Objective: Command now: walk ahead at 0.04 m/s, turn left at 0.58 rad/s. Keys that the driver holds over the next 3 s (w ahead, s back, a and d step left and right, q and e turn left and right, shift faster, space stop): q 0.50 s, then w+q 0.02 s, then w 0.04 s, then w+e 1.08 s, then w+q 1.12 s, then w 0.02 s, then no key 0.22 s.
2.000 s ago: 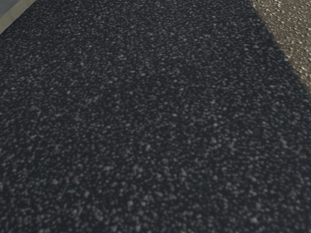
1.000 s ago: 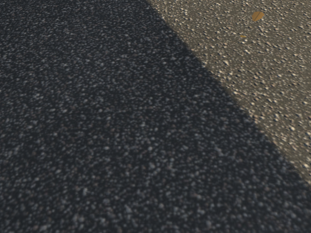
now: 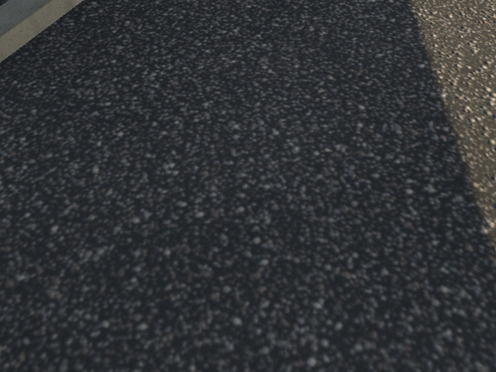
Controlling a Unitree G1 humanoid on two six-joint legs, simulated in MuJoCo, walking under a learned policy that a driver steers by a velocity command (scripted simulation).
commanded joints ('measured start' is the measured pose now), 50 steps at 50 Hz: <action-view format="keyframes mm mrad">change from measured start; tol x16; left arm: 1 -18 164 48 -60 5 -1 -6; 50 195 174 87 47 -23 -48 -34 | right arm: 1 33 -48 -2 -69 4 -3 11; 8 113 -284 -56 -103 -14 -46 -19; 36 62 -105 -20 -55 -43 -97 -5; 46 -201 -25 24 -129 -11 -130 2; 50 -27 -46 15 -86 -3 -157 -27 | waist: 1 -6 -198 -133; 5 -35 -155 -137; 8 -64 269 -14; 29 39 86 -120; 32 73 -239 -12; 50 -37 -118 -67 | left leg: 1 119 7 51 -131 -12 21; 6 352 -2 5 -552 117 90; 8 229 409 -573 -752 328 283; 13 290 159 -268 -654 548 233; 25 328 161 -466 -593 543 264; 29 115 69 -486 -616 -68 208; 32 -253 -198 -178 -138 -137 86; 36 -174 -28 -52 -19 111 32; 46 -83 -24 19 -355 135 -14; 50 340 -46 5 -570 223 24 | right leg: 1 44 -244 164 -163 -31 -156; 5 0 -251 104 -39 -41 -85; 8 -357 40 64 491 -517 95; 14 -267 28 163 653 -231 88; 22 -247 56 190 417 -290 82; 29 179 109 153 18 -230 16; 30 300 55 202 -84 -242 -6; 32 251 -308 817 -358 -715 -133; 38 205 -107 519 -317 -305 -152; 50 26 -55 533 -67 12 -113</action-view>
